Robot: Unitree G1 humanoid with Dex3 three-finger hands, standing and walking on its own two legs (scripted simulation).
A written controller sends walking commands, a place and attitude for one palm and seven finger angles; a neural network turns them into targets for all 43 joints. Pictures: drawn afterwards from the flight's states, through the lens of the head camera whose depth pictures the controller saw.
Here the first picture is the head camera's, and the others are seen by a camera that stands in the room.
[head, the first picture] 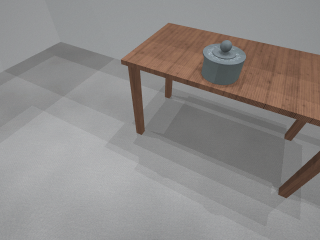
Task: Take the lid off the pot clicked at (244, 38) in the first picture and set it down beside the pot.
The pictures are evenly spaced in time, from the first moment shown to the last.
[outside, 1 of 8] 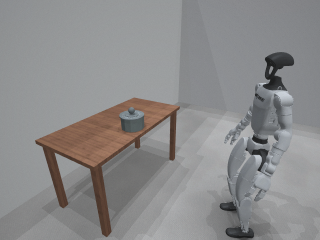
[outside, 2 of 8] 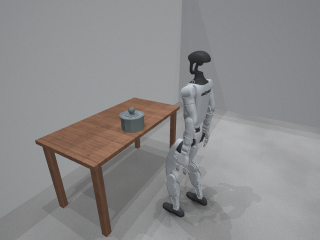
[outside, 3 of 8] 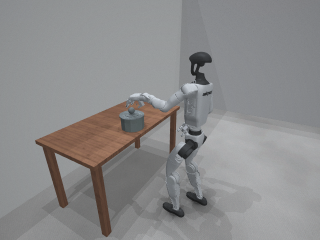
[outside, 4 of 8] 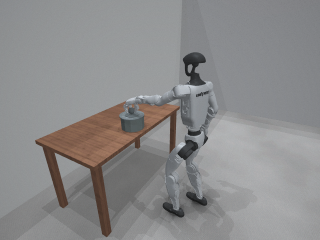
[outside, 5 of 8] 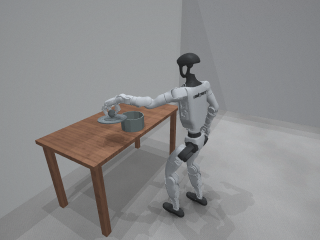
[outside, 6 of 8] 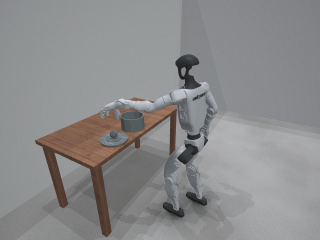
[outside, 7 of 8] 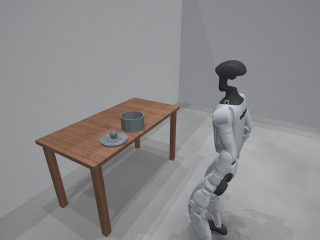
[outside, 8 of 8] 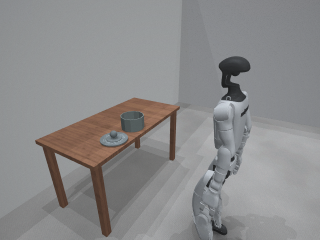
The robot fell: no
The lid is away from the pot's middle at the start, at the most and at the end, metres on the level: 0.00 0.24 0.24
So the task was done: yes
